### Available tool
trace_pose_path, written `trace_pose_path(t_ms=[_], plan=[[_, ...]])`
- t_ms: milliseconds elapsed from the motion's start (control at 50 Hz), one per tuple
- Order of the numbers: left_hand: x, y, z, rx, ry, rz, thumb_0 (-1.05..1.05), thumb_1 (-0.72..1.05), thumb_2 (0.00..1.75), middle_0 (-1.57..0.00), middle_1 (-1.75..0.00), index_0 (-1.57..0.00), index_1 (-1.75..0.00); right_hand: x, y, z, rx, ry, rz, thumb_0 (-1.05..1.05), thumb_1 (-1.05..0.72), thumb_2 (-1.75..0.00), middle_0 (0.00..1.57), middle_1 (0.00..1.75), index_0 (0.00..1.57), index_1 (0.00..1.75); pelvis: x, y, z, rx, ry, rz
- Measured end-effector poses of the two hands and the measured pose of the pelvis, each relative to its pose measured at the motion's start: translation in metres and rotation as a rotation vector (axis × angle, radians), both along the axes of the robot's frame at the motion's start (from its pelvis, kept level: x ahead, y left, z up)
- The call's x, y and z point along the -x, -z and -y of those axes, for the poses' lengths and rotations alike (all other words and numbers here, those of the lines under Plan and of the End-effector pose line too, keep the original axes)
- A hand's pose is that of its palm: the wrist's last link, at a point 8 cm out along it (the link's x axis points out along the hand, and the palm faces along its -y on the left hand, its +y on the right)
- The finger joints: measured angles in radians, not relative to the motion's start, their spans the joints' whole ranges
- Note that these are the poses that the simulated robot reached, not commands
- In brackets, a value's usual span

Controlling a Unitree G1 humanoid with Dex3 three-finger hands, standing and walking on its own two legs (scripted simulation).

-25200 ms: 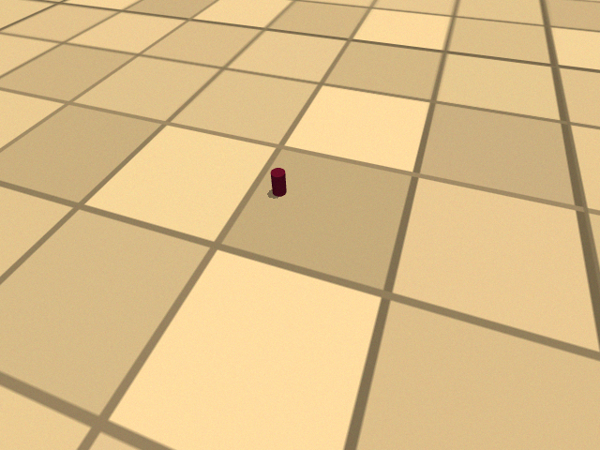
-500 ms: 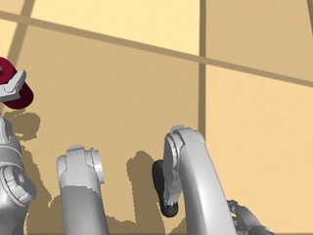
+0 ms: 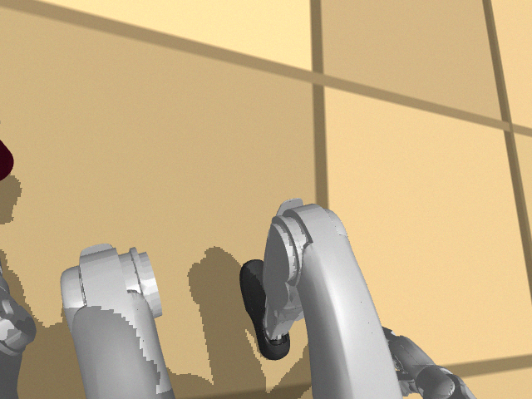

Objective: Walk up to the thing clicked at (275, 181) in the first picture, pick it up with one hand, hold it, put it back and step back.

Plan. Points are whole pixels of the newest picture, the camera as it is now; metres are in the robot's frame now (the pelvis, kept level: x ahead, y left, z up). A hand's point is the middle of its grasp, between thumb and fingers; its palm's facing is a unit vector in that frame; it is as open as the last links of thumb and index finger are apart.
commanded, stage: lower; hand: left
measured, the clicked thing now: out of the picture +0.49 +0.30 -0.15
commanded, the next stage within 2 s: loosen in 1.04 s
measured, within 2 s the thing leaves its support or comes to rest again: rests again in 1.88 s
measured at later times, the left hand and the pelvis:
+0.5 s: hand out of the picture +0.49 +0.29 -0.16, palm faces +0.47 -0.88 -0.02, open 5.9 cm; pelvis +0.00 +0.01 -0.02, yaw -3 degrees
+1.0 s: hand out of the picture +0.49 +0.29 -0.19, palm faces +0.47 -0.88 -0.01, open 5.8 cm; pelvis -0.01 +0.02 -0.02, yaw -6 degrees
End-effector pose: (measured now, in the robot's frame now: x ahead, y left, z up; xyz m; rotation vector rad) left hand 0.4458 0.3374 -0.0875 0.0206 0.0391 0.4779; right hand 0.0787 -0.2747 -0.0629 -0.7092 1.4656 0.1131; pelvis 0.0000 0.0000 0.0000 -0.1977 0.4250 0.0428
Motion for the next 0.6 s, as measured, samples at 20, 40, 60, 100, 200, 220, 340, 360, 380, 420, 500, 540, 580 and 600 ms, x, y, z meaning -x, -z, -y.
trace_pose_path(t_ms=[20, 40, 60, 100, 200, 220, 340, 360, 380, 420, 500, 540, 580, 600], plan=[[0.0, 0.002, 0.0, 0.001, 0.0, -0.001, 0.01, -0.2, 0.94, -0.72, -0.99, -1.27, -1.34, 0.0, 0.0, 0.0, 0.002, -0.005, -0.001, 0.0, -0.9, -0.9, 0.21, 0.3, 0.2, 0.3, 0.0, 0.001, 0.0, 0.002, 0.001, 0.003], [0.0, 0.004, 0.0, 0.001, 0.001, 0.0, 0.01, -0.2, 0.94, -0.72, -0.99, -1.27, -1.34, -0.001, 0.0, -0.001, 0.004, -0.009, -0.002, 0.0, -0.9, -0.9, 0.21, 0.3, 0.2, 0.3, 0.0, 0.001, -0.001, 0.004, 0.002, 0.005], [-0.001, 0.006, -0.001, 0.001, 0.001, 0.0, 0.01, -0.2, 0.94, -0.72, -0.99, -1.27, -1.35, -0.001, 0.0, -0.001, 0.006, -0.014, -0.003, 0.0, -0.9, -0.9, 0.21, 0.3, 0.2, 0.3, 0.001, 0.002, -0.001, 0.005, 0.003, 0.008], [-0.001, 0.009, -0.001, 0.001, 0.001, 0.0, 0.01, -0.2, 0.94, -0.72, -0.99, -1.28, -1.35, -0.001, -0.001, -0.002, 0.009, -0.024, -0.006, 0.0, -0.9, -0.9, 0.21, 0.3, 0.2, 0.3, 0.001, 0.003, -0.002, 0.009, 0.004, 0.014], [-0.001, 0.023, 0.0, 0.01, -0.004, -0.018, 0.01, -0.2, 0.94, -0.72, -0.99, -1.29, -1.37, -0.002, -0.001, -0.004, 0.015, -0.054, -0.017, 0.0, -0.91, -0.9, 0.21, 0.3, 0.2, 0.3, 0.002, 0.006, -0.003, 0.018, 0.01, 0.03], [-0.001, 0.027, 0.001, 0.013, -0.003, -0.022, 0.01, -0.2, 0.94, -0.73, -0.99, -1.29, -1.38, -0.002, -0.001, -0.005, 0.017, -0.061, -0.019, 0.0, -0.91, -0.9, 0.21, 0.3, 0.2, 0.3, 0.002, 0.007, -0.003, 0.02, 0.012, 0.034], [-0.002, 0.048, 0.005, 0.028, -0.007, -0.027, 0.01, -0.2, 0.95, -0.73, -0.99, -1.31, -1.4, -0.003, -0.004, -0.008, 0.039, -0.103, -0.034, 0.0, -0.91, -0.9, 0.21, 0.3, 0.2, 0.3, 0.003, 0.011, -0.005, 0.037, 0.022, 0.06], [-0.002, 0.052, 0.005, 0.029, -0.008, -0.027, 0.01, -0.2, 0.95, -0.73, -0.99, -1.32, -1.4, -0.003, -0.004, -0.008, 0.045, -0.11, -0.037, 0.0, -0.91, -0.9, 0.21, 0.3, 0.2, 0.3, 0.003, 0.012, -0.006, 0.04, 0.024, 0.064], [-0.002, 0.055, 0.005, 0.029, -0.01, -0.027, 0.01, -0.21, 0.95, -0.73, -0.99, -1.32, -1.41, -0.003, -0.005, -0.009, 0.05, -0.117, -0.04, 0.0, -0.91, -0.9, 0.21, 0.3, 0.2, 0.3, 0.003, 0.012, -0.006, 0.043, 0.025, 0.069], [-0.002, 0.061, 0.006, 0.028, -0.011, -0.026, 0.01, -0.21, 0.95, -0.73, -0.99, -1.32, -1.41, -0.004, -0.006, -0.009, 0.06, -0.13, -0.048, 0.0, -0.91, -0.9, 0.21, 0.3, 0.2, 0.3, 0.003, 0.013, -0.007, 0.049, 0.028, 0.077], [-0.003, 0.07, 0.006, 0.023, -0.009, -0.026, 0.0, -0.21, 0.95, -0.73, -0.99, -1.33, -1.42, -0.004, -0.009, -0.01, 0.078, -0.156, -0.062, 0.0, -0.91, -0.91, 0.21, 0.3, 0.2, 0.3, 0.004, 0.015, -0.008, 0.061, 0.032, 0.092], [-0.003, 0.073, 0.006, 0.021, -0.01, -0.028, 0.0, -0.21, 0.96, -0.73, -0.99, -1.33, -1.43, -0.004, -0.01, -0.011, 0.086, -0.168, -0.068, 0.0, -0.91, -0.91, 0.21, 0.3, 0.2, 0.3, 0.004, 0.016, -0.009, 0.067, 0.034, 0.098], [-0.003, 0.076, 0.006, 0.021, -0.012, -0.028, 0.0, -0.21, 0.96, -0.73, -0.98, -1.34, -1.43, -0.005, -0.012, -0.011, 0.093, -0.181, -0.072, 0.0, -0.91, -0.91, 0.21, 0.3, 0.2, 0.3, 0.004, 0.016, -0.009, 0.072, 0.036, 0.104], [-0.003, 0.078, 0.006, 0.023, -0.014, -0.027, 0.0, -0.21, 0.96, -0.73, -0.98, -1.34, -1.44, -0.005, -0.012, -0.012, 0.096, -0.187, -0.074, 0.0, -0.91, -0.91, 0.21, 0.3, 0.2, 0.3, 0.004, 0.016, -0.01, 0.074, 0.037, 0.107]])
